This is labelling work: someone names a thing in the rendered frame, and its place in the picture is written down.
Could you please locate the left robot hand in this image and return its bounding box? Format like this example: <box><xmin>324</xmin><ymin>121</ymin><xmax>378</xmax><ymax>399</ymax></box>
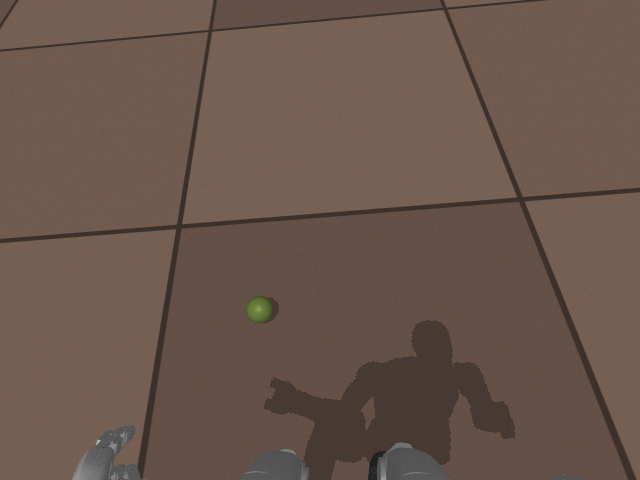
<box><xmin>72</xmin><ymin>425</ymin><xmax>146</xmax><ymax>480</ymax></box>

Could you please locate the right robot foot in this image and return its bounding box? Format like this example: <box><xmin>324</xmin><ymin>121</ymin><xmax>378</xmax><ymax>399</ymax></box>
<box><xmin>368</xmin><ymin>451</ymin><xmax>386</xmax><ymax>480</ymax></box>

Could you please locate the ball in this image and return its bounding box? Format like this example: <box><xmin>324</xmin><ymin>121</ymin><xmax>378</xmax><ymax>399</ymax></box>
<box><xmin>246</xmin><ymin>296</ymin><xmax>273</xmax><ymax>323</ymax></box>

